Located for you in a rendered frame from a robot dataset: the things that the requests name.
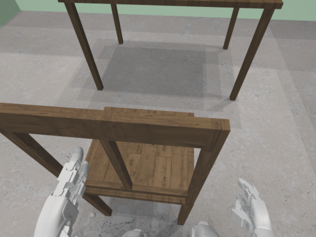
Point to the robot right thigh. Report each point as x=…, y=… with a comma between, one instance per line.
x=203, y=231

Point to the robot right hand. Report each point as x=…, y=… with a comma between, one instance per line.
x=255, y=213

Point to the table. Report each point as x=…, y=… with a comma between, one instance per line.
x=268, y=5

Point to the right robot shin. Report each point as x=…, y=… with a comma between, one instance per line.
x=204, y=223

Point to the robot left hand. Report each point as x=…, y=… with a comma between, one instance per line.
x=61, y=205

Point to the chair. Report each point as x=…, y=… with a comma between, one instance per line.
x=134, y=154

